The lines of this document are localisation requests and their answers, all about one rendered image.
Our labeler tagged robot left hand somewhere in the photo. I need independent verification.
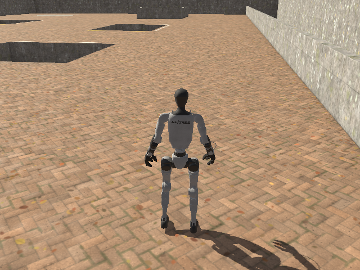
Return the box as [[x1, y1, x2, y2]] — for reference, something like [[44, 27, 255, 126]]
[[145, 154, 157, 167]]

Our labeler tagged robot right forearm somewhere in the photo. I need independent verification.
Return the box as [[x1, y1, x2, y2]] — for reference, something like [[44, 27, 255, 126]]
[[203, 135, 214, 155]]

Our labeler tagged robot right upper arm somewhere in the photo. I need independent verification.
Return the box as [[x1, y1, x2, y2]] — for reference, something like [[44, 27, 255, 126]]
[[193, 113, 209, 144]]

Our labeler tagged robot head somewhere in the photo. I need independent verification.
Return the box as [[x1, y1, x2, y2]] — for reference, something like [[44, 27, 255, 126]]
[[172, 88, 190, 115]]

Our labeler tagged robot left foot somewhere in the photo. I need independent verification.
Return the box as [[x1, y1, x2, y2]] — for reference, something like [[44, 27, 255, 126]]
[[161, 215, 169, 229]]

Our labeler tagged robot left upper arm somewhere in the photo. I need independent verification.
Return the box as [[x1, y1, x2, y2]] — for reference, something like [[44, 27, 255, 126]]
[[153, 113, 169, 143]]

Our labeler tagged robot right hand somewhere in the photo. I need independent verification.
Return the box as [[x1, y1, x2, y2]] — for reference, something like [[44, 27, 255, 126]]
[[202, 154, 215, 165]]

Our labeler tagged robot left forearm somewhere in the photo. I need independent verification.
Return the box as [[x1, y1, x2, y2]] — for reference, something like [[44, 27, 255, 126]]
[[146, 135, 158, 156]]

